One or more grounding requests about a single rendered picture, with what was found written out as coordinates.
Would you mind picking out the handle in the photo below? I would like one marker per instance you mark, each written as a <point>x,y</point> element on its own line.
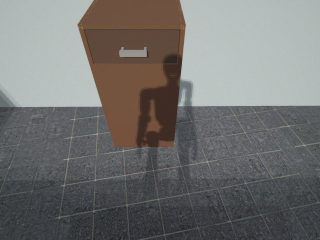
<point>133,53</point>

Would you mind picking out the cabinet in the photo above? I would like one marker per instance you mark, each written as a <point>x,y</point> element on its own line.
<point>139,100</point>

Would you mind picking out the drawer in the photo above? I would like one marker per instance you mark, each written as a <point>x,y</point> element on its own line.
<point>161,45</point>

